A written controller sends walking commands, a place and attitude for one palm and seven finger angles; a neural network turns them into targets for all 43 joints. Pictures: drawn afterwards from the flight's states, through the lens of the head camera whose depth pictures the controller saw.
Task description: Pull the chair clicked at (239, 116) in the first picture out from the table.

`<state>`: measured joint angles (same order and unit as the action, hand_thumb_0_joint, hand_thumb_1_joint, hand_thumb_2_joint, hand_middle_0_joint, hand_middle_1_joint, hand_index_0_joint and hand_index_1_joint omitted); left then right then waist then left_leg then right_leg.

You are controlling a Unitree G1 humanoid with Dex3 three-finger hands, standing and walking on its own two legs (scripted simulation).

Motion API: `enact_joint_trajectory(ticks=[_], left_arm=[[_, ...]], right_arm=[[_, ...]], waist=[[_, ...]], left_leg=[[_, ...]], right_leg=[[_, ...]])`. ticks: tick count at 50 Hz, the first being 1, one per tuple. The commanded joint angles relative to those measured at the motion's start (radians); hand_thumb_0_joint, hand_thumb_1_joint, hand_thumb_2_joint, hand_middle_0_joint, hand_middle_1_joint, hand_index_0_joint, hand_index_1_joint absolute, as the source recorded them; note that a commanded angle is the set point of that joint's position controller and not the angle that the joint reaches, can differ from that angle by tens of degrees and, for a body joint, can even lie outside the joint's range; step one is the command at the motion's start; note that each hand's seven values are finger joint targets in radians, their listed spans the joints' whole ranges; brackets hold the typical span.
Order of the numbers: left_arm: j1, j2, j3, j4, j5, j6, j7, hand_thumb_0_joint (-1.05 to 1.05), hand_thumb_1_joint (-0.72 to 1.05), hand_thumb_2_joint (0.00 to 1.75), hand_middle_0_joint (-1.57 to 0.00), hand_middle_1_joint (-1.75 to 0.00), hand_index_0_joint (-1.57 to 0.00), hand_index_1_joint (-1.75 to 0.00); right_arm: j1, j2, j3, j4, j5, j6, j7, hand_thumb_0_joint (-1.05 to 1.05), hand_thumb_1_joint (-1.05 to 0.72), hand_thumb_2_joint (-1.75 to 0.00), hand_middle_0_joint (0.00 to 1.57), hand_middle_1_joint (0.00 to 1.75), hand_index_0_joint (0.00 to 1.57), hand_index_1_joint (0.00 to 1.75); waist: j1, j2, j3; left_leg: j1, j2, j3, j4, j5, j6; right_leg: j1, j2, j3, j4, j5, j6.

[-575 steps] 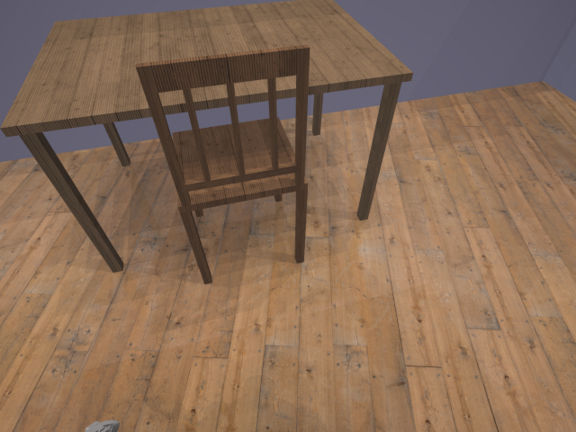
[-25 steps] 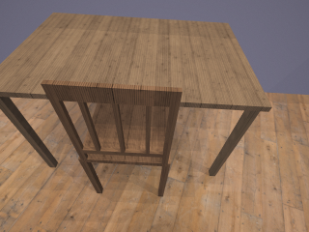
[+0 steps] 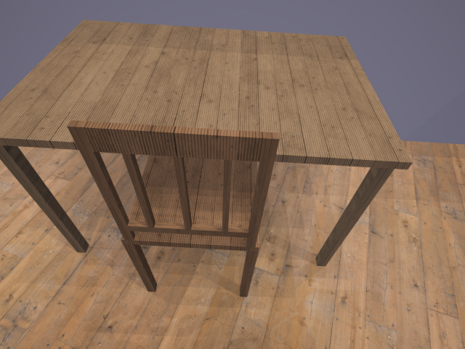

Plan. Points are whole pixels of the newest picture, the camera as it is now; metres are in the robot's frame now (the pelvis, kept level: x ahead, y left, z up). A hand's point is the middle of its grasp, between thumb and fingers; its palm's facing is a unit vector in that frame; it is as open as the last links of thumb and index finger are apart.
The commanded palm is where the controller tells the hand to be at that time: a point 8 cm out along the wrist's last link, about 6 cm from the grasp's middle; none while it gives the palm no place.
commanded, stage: shuffle to correct the standing spot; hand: left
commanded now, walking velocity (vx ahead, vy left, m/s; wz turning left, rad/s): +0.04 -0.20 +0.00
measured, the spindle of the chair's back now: (184, 196) +0.47 +0.15 -0.09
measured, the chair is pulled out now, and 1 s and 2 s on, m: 0.00 0.00 0.00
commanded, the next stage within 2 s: come to a stop and stand still in 0.74 s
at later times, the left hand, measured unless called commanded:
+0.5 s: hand out of the picture +0.05 +0.11 -0.19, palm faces +0.01 -0.98 -0.20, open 7.3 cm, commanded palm none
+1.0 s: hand out of the picture +0.09 +0.02 -0.18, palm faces +0.01 -0.97 -0.23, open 7.3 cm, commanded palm none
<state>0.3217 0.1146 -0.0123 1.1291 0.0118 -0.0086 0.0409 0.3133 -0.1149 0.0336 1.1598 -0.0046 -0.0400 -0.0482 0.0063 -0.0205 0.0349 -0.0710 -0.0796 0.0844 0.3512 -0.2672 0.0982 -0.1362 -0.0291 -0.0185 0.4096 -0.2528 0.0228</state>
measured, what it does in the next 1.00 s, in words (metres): steps to the right: right foot, then left foot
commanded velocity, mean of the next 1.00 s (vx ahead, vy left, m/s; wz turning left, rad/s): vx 0.00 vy -0.13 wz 0.00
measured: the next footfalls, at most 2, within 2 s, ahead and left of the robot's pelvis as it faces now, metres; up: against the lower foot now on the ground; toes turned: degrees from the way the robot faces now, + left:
right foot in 0.48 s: +0.08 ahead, -0.20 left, +0.00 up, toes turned -3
left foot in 0.68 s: +0.07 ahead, -0.01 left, +0.00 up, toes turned +6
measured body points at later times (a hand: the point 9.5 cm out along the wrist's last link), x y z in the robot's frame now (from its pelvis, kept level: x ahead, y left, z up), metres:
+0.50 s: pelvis +0.03 -0.08 -0.01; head +0.06 -0.08 +0.44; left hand +0.05 +0.16 -0.17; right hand -0.03 -0.30 -0.17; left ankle -0.04 +0.05 -0.74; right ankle +0.04 -0.20 -0.75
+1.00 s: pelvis +0.06 -0.17 -0.02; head +0.10 -0.18 +0.43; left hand +0.09 +0.07 -0.17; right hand +0.09 -0.41 -0.17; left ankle +0.03 -0.02 -0.74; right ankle +0.06 -0.31 -0.75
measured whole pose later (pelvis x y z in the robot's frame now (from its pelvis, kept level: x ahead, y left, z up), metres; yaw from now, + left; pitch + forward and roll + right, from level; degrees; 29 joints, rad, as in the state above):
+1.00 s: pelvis +0.06 -0.17 -0.02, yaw -1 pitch +0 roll +0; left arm 0.24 0.20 0.04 0.98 0.02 0.02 0.00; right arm 0.20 -0.18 -0.03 1.03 -0.02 0.02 -0.04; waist 0.01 0.00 0.11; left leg -0.24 0.11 0.08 0.60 -0.36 -0.06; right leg -0.28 -0.05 -0.01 0.57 -0.26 0.03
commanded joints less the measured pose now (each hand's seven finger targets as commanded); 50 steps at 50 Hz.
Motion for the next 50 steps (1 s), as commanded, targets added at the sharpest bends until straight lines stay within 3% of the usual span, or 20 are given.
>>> enact_joint_trajectory(ticks=[1, 6, 12, 18, 21, 22, 24, 26, 29, 32, 33, 35, 36, 39, 41, 46, 47, 48, 49, 50], left_arm=[[0.088, 0.057, 0.007, -0.011, -0.002, -0.001, 0.005, 0.0, 0.9, 0.9, -0.2, -0.3, -0.2, -0.3], [0.074, 0.055, 0.017, -0.023, 0.008, 0.021, -0.004, 0.0, 0.9, 0.9, -0.2, -0.3, -0.2, -0.3], [0.012, 0.063, 0.047, -0.085, 0.02, 0.044, -0.015, 0.0, 0.9, 0.9, -0.2, -0.3, -0.2, -0.3], [-0.012, 0.055, 0.056, -0.127, 0.011, 0.042, -0.028, 0.0, 0.9, 0.9, -0.2, -0.3, -0.2, -0.3], [0.042, 0.072, 0.063, -0.115, 0.01, 0.035, -0.029, 0.0, 0.9, 0.9, -0.2, -0.3, -0.2, -0.3], [0.079, 0.099, 0.068, -0.1, 0.012, 0.03, -0.026, 0.0, 0.9, 0.9, -0.2, -0.3, -0.2, -0.3], [0.108, 0.185, 0.075, -0.087, 0.015, 0.027, -0.015, 0.0, 0.9, 0.9, -0.2, -0.3, -0.2, -0.3], [0.092, 0.2, 0.083, -0.113, 0.025, 0.034, -0.011, 0.0, 0.9, 0.9, -0.2, -0.3, -0.2, -0.3], [0.018, 0.169, 0.082, -0.146, 0.026, 0.042, -0.002, 0.0, 0.9, 0.9, -0.2, -0.3, -0.2, -0.3], [-0.023, 0.174, 0.078, -0.163, 0.015, 0.05, -0.007, 0.0, 0.9, 0.9, -0.2, -0.3, -0.2, -0.3], [-0.036, 0.156, 0.073, -0.173, 0.008, 0.053, -0.013, 0.0, 0.9, 0.9, -0.2, -0.3, -0.2, -0.3], [-0.008, 0.105, 0.063, -0.197, 0.005, 0.056, -0.026, 0.0, 0.9, 0.9, -0.2, -0.3, -0.2, -0.3], [-0.016, 0.15, 0.076, -0.215, 0.015, 0.068, -0.026, 0.0, 0.9, 0.9, -0.2, -0.3, -0.2, -0.3], [-0.02, 0.149, 0.086, -0.205, 0.023, 0.073, -0.035, 0.0, 0.9, 0.9, -0.2, -0.3, -0.2, -0.3], [-0.02, 0.136, 0.081, -0.203, 0.014, 0.072, -0.042, 0.0, 0.9, 0.9, -0.2, -0.3, -0.2, -0.3], [-0.017, 0.103, 0.063, -0.198, 0.005, 0.037, -0.038, 0.0, 0.9, 0.9, -0.2, -0.3, -0.2, -0.3], [0.031, 0.114, 0.064, -0.175, 0.005, 0.023, -0.034, 0.0, 0.9, 0.9, -0.2, -0.3, -0.2, -0.3], [0.071, 0.16, 0.065, -0.148, 0.009, 0.005, -0.025, 0.0, 0.9, 0.9, -0.2, -0.3, -0.2, -0.3], [0.056, 0.222, 0.067, -0.14, 0.014, -0.008, -0.012, 0.0, 0.9, 0.9, -0.2, -0.3, -0.2, -0.3], [0.024, 0.249, 0.059, -0.153, 0.012, -0.011, -0.01, 0.0, 0.9, 0.9, -0.2, -0.3, -0.2, -0.3]], right_arm=[[0.091, -0.098, -0.023, -0.006, 0.001, -0.009, -0.008, 0.0, -0.9, -0.9, 0.2, 0.3, 0.2, 0.3], [0.104, -0.124, -0.041, 0.002, -0.004, 0.003, -0.023, 0.0, -0.9, -0.9, 0.2, 0.3, 0.2, 0.3], [0.122, -0.148, -0.06, -0.013, -0.021, 0.01, -0.031, 0.0, -0.9, -0.9, 0.2, 0.3, 0.2, 0.3], [0.079, -0.169, -0.08, -0.034, -0.03, 0.019, -0.021, 0.0, -0.9, -0.9, 0.2, 0.3, 0.2, 0.3], [0.069, -0.182, -0.09, -0.036, -0.024, 0.027, -0.017, 0.0, -0.9, -0.9, 0.2, 0.3, 0.2, 0.3], [0.076, -0.172, -0.091, -0.038, -0.018, 0.028, -0.013, 0.0, -0.9, -0.9, 0.2, 0.3, 0.2, 0.3], [0.088, -0.098, -0.08, -0.056, -0.009, 0.037, -0.007, 0.0, -0.9, -0.9, 0.2, 0.3, 0.2, 0.3], [0.042, -0.087, -0.081, -0.074, -0.013, 0.053, -0.011, 0.0, -0.9, -0.9, 0.2, 0.3, 0.2, 0.3], [0.022, -0.092, -0.079, -0.081, -0.01, 0.046, -0.006, 0.0, -0.9, -0.9, 0.2, 0.3, 0.2, 0.3], [0.108, -0.071, -0.072, -0.055, -0.012, 0.04, -0.012, 0.0, -0.9, -0.9, 0.2, 0.3, 0.2, 0.3], [0.143, -0.097, -0.072, -0.042, -0.015, 0.033, -0.019, 0.0, -0.9, -0.9, 0.2, 0.3, 0.2, 0.3], [0.136, -0.224, -0.1, -0.071, -0.031, 0.029, -0.027, 0.0, -0.9, -0.9, 0.2, 0.3, 0.2, 0.3], [0.108, -0.262, -0.105, -0.102, -0.036, 0.037, -0.022, 0.0, -0.9, -0.9, 0.2, 0.3, 0.2, 0.3], [-0.024, -0.214, -0.09, -0.14, -0.034, 0.024, -0.024, 0.0, -0.9, -0.9, 0.2, 0.3, 0.2, 0.3], [-0.042, -0.228, -0.097, -0.153, -0.035, 0.025, -0.023, 0.0, -0.9, -0.9, 0.2, 0.3, 0.2, 0.3], [-0.06, -0.245, -0.112, -0.161, -0.03, 0.047, -0.003, 0.0, -0.9, -0.9, 0.2, 0.3, 0.2, 0.3], [-0.062, -0.234, -0.111, -0.161, -0.023, 0.049, 0.003, 0.0, -0.9, -0.9, 0.2, 0.3, 0.2, 0.3], [-0.036, -0.195, -0.105, -0.159, -0.013, 0.047, 0.011, 0.0, -0.9, -0.9, 0.2, 0.3, 0.2, 0.3], [-0.014, -0.115, -0.09, -0.169, -0.002, 0.05, 0.017, 0.0, -0.9, -0.9, 0.2, 0.3, 0.2, 0.3], [-0.007, -0.098, -0.083, -0.179, 0.001, 0.063, 0.018, 0.0, -0.9, -0.9, 0.2, 0.3, 0.2, 0.3]], waist=[[-0.009, 0.015, 0.066], [-0.019, 0.063, 0.102], [-0.034, 0.051, 0.084], [-0.025, 0.122, 0.058], [0.001, 0.108, 0.034], [0.011, 0.042, 0.018], [0.007, -0.227, -0.021], [0.028, -0.238, 0.018], [0.005, -0.16, 0.015], [-0.048, -0.065, -0.03], [-0.063, -0.011, -0.029], [-0.062, 0.28, 0.021], [-0.066, 0.189, 0.031], [-0.004, 0.178, 0.097], [-0.003, 0.175, 0.052], [-0.012, 0.223, -0.041], [0.007, 0.184, -0.073], [0.011, 0.042, -0.105], [-0.011, -0.198, -0.114], [-0.017, -0.262, -0.117]], left_leg=[[-0.029, 0.216, -0.176, -0.082, 0.284, -0.047], [-0.023, 0.301, -0.263, -0.112, 0.242, -0.004], [0.003, 0.416, -0.33, -0.085, 0.38, 0.121], [-0.052, 0.363, -0.228, -0.029, 0.425, 0.064], [-0.121, 0.312, -0.172, 0.067, 0.341, -0.001], [-0.18, 0.262, -0.126, 0.132, 0.238, -0.034], [-0.317, 0.101, 0.033, 0.317, -0.198, -0.099], [-0.325, 0.101, 0.009, 0.525, -0.385, -0.088], [-0.323, 0.124, -0.006, 0.493, -0.307, -0.083], [-0.109, 0.105, 0.028, 0.145, -0.02, -0.093], [-0.027, 0.143, -0.014, 0.019, 0.086, -0.086], [-0.021, 0.51, -0.45, -0.097, 0.3, 0.077], [-0.123, 0.567, -0.47, -0.086, 0.252, 0.148], [-0.171, 0.442, -0.262, -0.038, 0.442, 0.088], [-0.106, 0.405, -0.171, 0.005, 0.551, 0.061], [-0.033, 0.313, -0.086, 0.129, 0.468, -0.015], [-0.047, 0.277, -0.063, 0.191, 0.388, -0.05], [-0.113, 0.217, -0.036, 0.272, 0.202, -0.093], [-0.233, 0.139, 0.005, 0.315, -0.154, -0.134], [-0.221, 0.111, -0.015, 0.326, -0.286, -0.136]], right_leg=[[-0.06, -0.05, 0.049, -0.019, 0.112, -0.045], [-0.164, -0.018, 0.013, 0.093, -0.031, -0.035], [-0.358, -0.033, 0.043, 0.458, -0.229, -0.034], [-0.246, -0.013, -0.007, 0.29, -0.16, -0.034], [-0.087, 0.011, -0.039, 0.066, 0.034, -0.037], [0.009, -0.022, 0.007, 0.003, 0.157, -0.045], [0.11, -0.225, 0.221, -0.028, 0.406, -0.157], [-0.008, -0.245, 0.281, -0.123, 0.235, -0.24], [-0.017, -0.201, 0.189, -0.037, 0.416, -0.266], [-0.091, -0.14, 0.126, 0.047, 0.39, -0.191], [-0.133, -0.088, 0.086, 0.127, 0.315, -0.14], [-0.372, 0.048, 0.001, 0.476, -0.283, -0.038], [-0.353, 0.028, 0.075, 0.624, -0.322, -0.043], [-0.393, 0.013, 0.092, 0.721, -0.207, -0.019], [-0.361, 0.008, 0.062, 0.634, -0.207, -0.007], [-0.177, 0.015, -0.047, 0.162, -0.101, 0.0], [-0.083, 0.021, -0.062, 0.025, 0.041, 0.002], [0.031, -0.036, 0.01, -0.056, 0.222, 0.001], [0.085, -0.199, 0.193, -0.049, 0.499, -0.035], [0.043, -0.274, 0.237, -0.075, 0.57, -0.093]])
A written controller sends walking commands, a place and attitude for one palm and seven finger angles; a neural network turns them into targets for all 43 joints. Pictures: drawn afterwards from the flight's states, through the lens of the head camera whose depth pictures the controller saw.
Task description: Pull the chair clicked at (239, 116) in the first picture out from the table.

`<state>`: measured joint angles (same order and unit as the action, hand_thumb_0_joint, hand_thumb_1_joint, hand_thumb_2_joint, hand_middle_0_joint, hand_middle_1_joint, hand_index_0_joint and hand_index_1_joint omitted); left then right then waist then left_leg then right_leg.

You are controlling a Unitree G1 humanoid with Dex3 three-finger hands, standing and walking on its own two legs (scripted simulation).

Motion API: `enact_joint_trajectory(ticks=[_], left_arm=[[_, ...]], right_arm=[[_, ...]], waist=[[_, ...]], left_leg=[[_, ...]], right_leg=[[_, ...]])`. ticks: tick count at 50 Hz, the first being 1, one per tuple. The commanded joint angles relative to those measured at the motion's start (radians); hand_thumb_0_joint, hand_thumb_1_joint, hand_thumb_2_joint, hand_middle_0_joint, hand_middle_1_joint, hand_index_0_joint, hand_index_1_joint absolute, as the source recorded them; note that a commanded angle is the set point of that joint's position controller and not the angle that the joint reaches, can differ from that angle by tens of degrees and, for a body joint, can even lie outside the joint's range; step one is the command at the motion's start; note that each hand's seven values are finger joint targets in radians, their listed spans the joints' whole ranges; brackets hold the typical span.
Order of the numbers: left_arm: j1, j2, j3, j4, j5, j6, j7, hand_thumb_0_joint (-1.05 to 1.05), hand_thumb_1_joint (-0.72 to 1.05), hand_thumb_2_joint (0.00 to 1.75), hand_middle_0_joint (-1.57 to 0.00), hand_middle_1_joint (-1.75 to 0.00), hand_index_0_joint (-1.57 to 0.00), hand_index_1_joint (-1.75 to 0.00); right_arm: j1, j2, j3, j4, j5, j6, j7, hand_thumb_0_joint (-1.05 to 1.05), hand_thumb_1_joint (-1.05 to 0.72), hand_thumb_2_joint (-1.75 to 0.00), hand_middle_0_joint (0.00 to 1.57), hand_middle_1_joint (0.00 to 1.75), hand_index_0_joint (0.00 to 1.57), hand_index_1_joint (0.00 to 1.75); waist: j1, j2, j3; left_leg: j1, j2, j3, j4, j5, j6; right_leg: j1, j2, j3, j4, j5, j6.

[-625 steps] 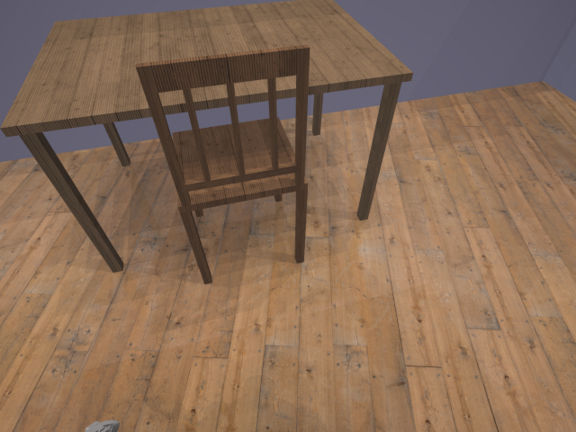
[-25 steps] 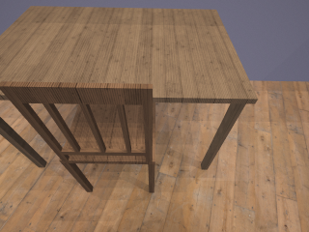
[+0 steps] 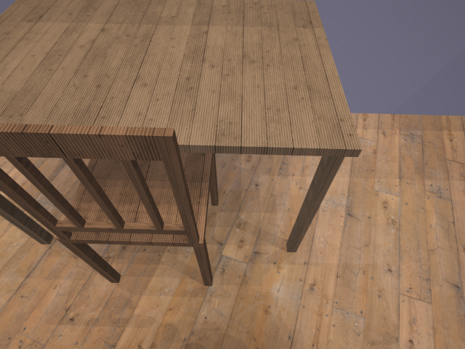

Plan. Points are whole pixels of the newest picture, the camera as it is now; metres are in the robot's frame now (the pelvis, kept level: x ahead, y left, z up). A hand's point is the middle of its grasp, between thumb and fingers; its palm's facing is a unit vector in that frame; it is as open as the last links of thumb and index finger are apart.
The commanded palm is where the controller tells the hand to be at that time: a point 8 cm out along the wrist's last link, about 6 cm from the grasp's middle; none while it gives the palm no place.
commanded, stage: come to a stop and stand still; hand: left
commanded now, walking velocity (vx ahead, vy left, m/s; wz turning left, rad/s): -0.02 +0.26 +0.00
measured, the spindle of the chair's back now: (99, 196) +0.41 +0.33 -0.07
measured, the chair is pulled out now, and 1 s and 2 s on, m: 0.00 0.00 0.00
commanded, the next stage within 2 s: look again from close up in 1.34 s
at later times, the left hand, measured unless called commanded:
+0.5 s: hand out of the picture -0.01 +0.23 -0.18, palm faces +0.09 -0.97 -0.22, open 7.4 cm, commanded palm none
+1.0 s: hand out of the picture -0.06 +0.18 -0.17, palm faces +0.01 -0.99 -0.15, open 7.4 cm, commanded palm none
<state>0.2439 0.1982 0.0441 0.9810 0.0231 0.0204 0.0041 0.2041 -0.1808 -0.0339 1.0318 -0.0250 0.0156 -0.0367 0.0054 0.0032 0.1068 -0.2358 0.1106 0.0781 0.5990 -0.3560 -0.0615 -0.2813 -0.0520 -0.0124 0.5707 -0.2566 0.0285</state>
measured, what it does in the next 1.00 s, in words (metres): steps on the spot: left foot, then right foot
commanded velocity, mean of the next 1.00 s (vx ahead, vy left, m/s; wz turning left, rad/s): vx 0.03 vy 0.00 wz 0.00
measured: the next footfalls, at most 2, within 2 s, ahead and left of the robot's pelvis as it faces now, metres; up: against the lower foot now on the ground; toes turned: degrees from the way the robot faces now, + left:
left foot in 0.42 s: +0.04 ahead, +0.12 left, +0.00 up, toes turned -3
right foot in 0.82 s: -0.04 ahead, -0.02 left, +0.00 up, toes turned +0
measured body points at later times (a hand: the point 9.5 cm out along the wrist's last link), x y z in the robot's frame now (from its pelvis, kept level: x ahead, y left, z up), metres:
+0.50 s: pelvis -0.03 +0.03 +0.00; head -0.02 +0.05 +0.45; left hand -0.01 +0.28 -0.16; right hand +0.06 -0.21 -0.13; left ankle +0.01 +0.12 -0.73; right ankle -0.01 -0.12 -0.71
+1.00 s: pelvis -0.04 +0.02 +0.01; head -0.03 +0.03 +0.46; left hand -0.06 +0.23 -0.15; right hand -0.08 -0.20 -0.15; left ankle +0.01 +0.12 -0.73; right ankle -0.11 -0.06 -0.73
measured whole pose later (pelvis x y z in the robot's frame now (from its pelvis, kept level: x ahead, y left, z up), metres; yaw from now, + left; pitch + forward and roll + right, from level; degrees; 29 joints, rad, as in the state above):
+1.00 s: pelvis -0.04 +0.02 +0.01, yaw +0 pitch -1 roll +0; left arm 0.35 0.13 -0.01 1.09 0.01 0.00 0.03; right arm 0.34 -0.14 0.00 1.14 -0.01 0.02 -0.03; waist -0.03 -0.01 0.04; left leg -0.27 -0.01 0.05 0.47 -0.17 0.03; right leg -0.03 0.07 -0.01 0.39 -0.33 -0.06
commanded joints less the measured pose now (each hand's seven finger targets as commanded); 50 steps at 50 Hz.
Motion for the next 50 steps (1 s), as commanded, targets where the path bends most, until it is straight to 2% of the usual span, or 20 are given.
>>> enact_joint_trajectory(ticks=[1, 2, 3, 6, 9, 14, 18, 19, 20, 21, 22, 23, 24, 28, 35, 40, 42, 44, 47, 50], left_arm=[[0.065, 0.174, -0.001, -0.017, 0.007, -0.037, 0.027, 0.0, 0.9, 0.9, -0.2, -0.3, -0.2, -0.3], [0.051, 0.169, 0.007, -0.017, 0.006, -0.041, 0.031, 0.0, 0.9, 0.9, -0.2, -0.3, -0.2, -0.3], [0.051, 0.159, 0.005, -0.01, 0.006, -0.044, 0.038, 0.0, 0.9, 0.9, -0.2, -0.3, -0.2, -0.3], [0.11, 0.172, 0.013, 0.001, 0.005, -0.043, 0.053, 0.0, 0.9, 0.9, -0.2, -0.3, -0.2, -0.3], [0.152, 0.198, 0.03, 0.002, 0.003, -0.036, 0.064, 0.0, 0.9, 0.9, -0.2, -0.3, -0.2, -0.3], [0.067, 0.203, 0.039, -0.048, 0.017, -0.022, 0.071, 0.0, 0.9, 0.9, -0.2, -0.3, -0.2, -0.3], [-0.034, 0.192, 0.033, -0.088, 0.013, -0.008, 0.052, 0.0, 0.9, 0.9, -0.2, -0.3, -0.2, -0.3], [-0.033, 0.167, 0.028, -0.09, 0.008, -0.002, 0.047, 0.0, 0.9, 0.9, -0.2, -0.3, -0.2, -0.3], [-0.013, 0.115, 0.015, -0.094, 0.005, 0.004, 0.044, 0.0, 0.9, 0.9, -0.2, -0.3, -0.2, -0.3], [0.012, 0.062, 0.008, -0.094, -0.007, 0.012, 0.042, 0.0, 0.9, 0.9, -0.2, -0.3, -0.2, -0.3], [0.008, 0.069, 0.01, -0.101, -0.009, 0.015, 0.043, 0.0, 0.9, 0.9, -0.2, -0.3, -0.2, -0.3], [0.024, 0.063, 0.01, -0.093, -0.006, 0.016, 0.039, 0.0, 0.9, 0.9, -0.2, -0.3, -0.2, -0.3], [0.04, 0.054, 0.005, -0.063, 0.006, 0.022, 0.035, 0.0, 0.9, 0.9, -0.2, -0.3, -0.2, -0.3], [0.112, 0.056, 0.0, -0.028, 0.008, 0.01, 0.015, 0.0, 0.9, 0.9, -0.2, -0.3, -0.2, -0.3], [0.089, 0.042, -0.014, -0.026, -0.004, 0.011, 0.014, 0.0, 0.9, 0.9, -0.2, -0.3, -0.2, -0.3], [0.188, 0.044, -0.016, 0.034, -0.008, 0.001, 0.023, 0.0, 0.9, 0.9, -0.2, -0.3, -0.2, -0.3], [0.191, 0.06, -0.021, 0.044, -0.008, -0.007, 0.031, 0.0, 0.9, 0.9, -0.2, -0.3, -0.2, -0.3], [0.116, 0.033, -0.034, 0.044, -0.016, -0.029, 0.034, 0.0, 0.9, 0.9, -0.2, -0.3, -0.2, -0.3], [0.138, 0.017, -0.04, 0.062, -0.021, -0.042, 0.037, 0.0, 0.9, 0.9, -0.2, -0.3, -0.2, -0.3], [0.173, 0.01, -0.043, 0.087, -0.02, -0.042, 0.041, 0.0, 0.9, 0.9, -0.2, -0.3, -0.2, -0.3]], right_arm=[[0.11, -0.037, -0.016, -0.043, 0.022, 0.008, 0.011, 0.0, -0.9, -0.9, 0.2, 0.3, 0.2, 0.3], [0.068, -0.039, -0.018, -0.038, 0.019, 0.015, 0.011, 0.0, -0.9, -0.9, 0.2, 0.3, 0.2, 0.3], [0.056, -0.054, -0.016, -0.033, 0.022, 0.014, 0.01, 0.0, -0.9, -0.9, 0.2, 0.3, 0.2, 0.3], [0.02, -0.061, -0.016, -0.04, 0.028, 0.011, 0.013, 0.0, -0.9, -0.9, 0.2, 0.3, 0.2, 0.3], [-0.027, -0.072, -0.021, -0.07, 0.027, 0.024, 0.016, 0.0, -0.9, -0.9, 0.2, 0.3, 0.2, 0.3], [-0.043, -0.062, -0.027, -0.121, 0.022, 0.043, 0.031, 0.0, -0.9, -0.9, 0.2, 0.3, 0.2, 0.3], [0.082, -0.038, -0.022, -0.093, 0.025, 0.022, 0.035, 0.0, -0.9, -0.9, 0.2, 0.3, 0.2, 0.3], [0.122, -0.047, -0.018, -0.077, 0.023, 0.011, 0.032, 0.0, -0.9, -0.9, 0.2, 0.3, 0.2, 0.3], [0.129, -0.082, -0.023, -0.072, 0.02, 0.001, 0.027, 0.0, -0.9, -0.9, 0.2, 0.3, 0.2, 0.3], [0.122, -0.143, -0.031, -0.085, 0.005, -0.005, 0.026, 0.0, -0.9, -0.9, 0.2, 0.3, 0.2, 0.3], [0.102, -0.163, -0.027, -0.105, -0.003, -0.001, 0.023, 0.0, -0.9, -0.9, 0.2, 0.3, 0.2, 0.3], [0.044, -0.148, -0.02, -0.119, -0.011, -0.001, 0.025, 0.0, -0.9, -0.9, 0.2, 0.3, 0.2, 0.3], [-0.002, -0.133, -0.012, -0.117, -0.01, -0.011, 0.022, 0.0, -0.9, -0.9, 0.2, 0.3, 0.2, 0.3], [0.002, -0.135, -0.013, -0.114, -0.004, -0.023, 0.014, 0.0, -0.9, -0.9, 0.2, 0.3, 0.2, 0.3], [0.128, -0.132, -0.025, -0.044, -0.005, -0.014, 0.003, 0.0, -0.9, -0.9, 0.2, 0.3, 0.2, 0.3], [0.127, -0.103, -0.023, -0.01, 0.011, -0.004, 0.006, 0.0, -0.9, -0.9, 0.2, 0.3, 0.2, 0.3], [0.105, -0.059, -0.008, -0.01, 0.014, -0.005, 0.01, 0.0, -0.9, -0.9, 0.2, 0.3, 0.2, 0.3], [0.108, -0.039, 0.005, 0.015, 0.01, -0.008, 0.012, 0.0, -0.9, -0.9, 0.2, 0.3, 0.2, 0.3], [0.147, -0.03, 0.019, 0.059, 0.017, -0.023, 0.007, 0.0, -0.9, -0.9, 0.2, 0.3, 0.2, 0.3], [0.141, -0.03, 0.023, 0.085, 0.022, -0.028, 0.002, 0.0, -0.9, -0.9, 0.2, 0.3, 0.2, 0.3]], waist=[[-0.028, -0.216, -0.155], [-0.003, -0.32, -0.11], [0.005, -0.339, -0.089], [0.04, -0.226, -0.124], [0.067, -0.162, -0.177], [0.038, -0.168, -0.134], [-0.035, -0.184, -0.103], [-0.046, -0.121, -0.095], [-0.042, 0.035, -0.081], [-0.039, 0.28, -0.054], [-0.037, 0.271, -0.004], [-0.008, 0.179, 0.029], [0.016, 0.205, 0.021], [0.024, 0.07, -0.039], [-0.038, 0.078, -0.068], [-0.007, -0.011, -0.087], [-0.012, -0.079, -0.055], [-0.033, -0.184, 0.011], [-0.034, -0.064, -0.016], [-0.017, -0.005, 0.019]], left_leg=[[-0.016, -0.077, -0.03, 0.072, -0.192, 0.031], [-0.052, -0.076, -0.023, 0.112, -0.182, 0.028], [-0.101, -0.076, -0.044, 0.136, -0.171, 0.029], [-0.179, -0.101, -0.047, 0.176, -0.188, 0.025], [-0.248, -0.127, -0.064, 0.277, -0.174, 0.013], [-0.202, -0.113, -0.106, 0.334, -0.126, 0.016], [0.113, -0.133, -0.041, -0.056, 0.096, 0.036], [0.196, -0.128, -0.041, -0.155, 0.15, 0.039], [0.222, -0.068, -0.102, -0.222, 0.116, 0.055], [0.106, 0.097, -0.323, -0.352, 0.019, 0.124], [-0.102, 0.161, -0.415, -0.426, -0.072, 0.201], [-0.229, 0.162, -0.408, -0.468, -0.22, 0.229], [-0.244, 0.136, -0.429, -0.496, -0.299, 0.215], [-0.13, 0.109, -0.357, -0.454, -0.208, 0.219], [0.042, 0.13, -0.389, -0.432, -0.1, 0.228], [-0.065, 0.021, -0.259, -0.316, -0.058, 0.129], [-0.053, -0.077, -0.13, -0.177, -0.032, 0.086], [-0.016, -0.078, -0.093, -0.12, 0.111, 0.079], [0.052, -0.043, -0.117, -0.16, 0.26, 0.092], [0.055, -0.029, -0.124, -0.169, 0.294, 0.097]], right_leg=[[0.115, -0.265, 0.202, -0.235, 0.479, -0.126], [0.1, -0.231, 0.237, -0.234, 0.516, -0.127], [0.146, -0.232, 0.242, -0.205, 0.655, -0.14], [0.293, -0.268, 0.222, -0.113, 1.01, -0.186], [0.383, -0.308, 0.237, -0.101, 1.037, -0.234], [0.179, -0.326, 0.22, -0.172, 0.633, -0.25], [-0.09, -0.219, 0.159, -0.177, 0.142, -0.15], [-0.141, -0.154, 0.128, -0.135, 0.004, -0.116], [-0.194, -0.07, 0.088, -0.042, -0.147, -0.085], [-0.195, 0.033, 0.006, 0.117, -0.297, -0.033], [-0.098, 0.056, 0.014, 0.255, -0.321, -0.03], [-0.043, 0.035, 0.031, 0.324, -0.271, -0.045], [-0.038, 0.026, 0.045, 0.377, -0.224, -0.042], [-0.065, 0.036, 0.024, 0.397, -0.187, -0.041], [-0.043, 0.045, 0.027, 0.095, -0.25, -0.054], [0.217, 0.033, 0.062, -0.29, -0.031, -0.081], [0.127, -0.07, 0.182, -0.346, -0.169, -0.13], [0.032, -0.086, 0.209, -0.381, -0.12, -0.146], [0.081, -0.045, 0.147, -0.3, 0.124, -0.11], [0.081, -0.031, 0.134, -0.29, 0.179, -0.089]])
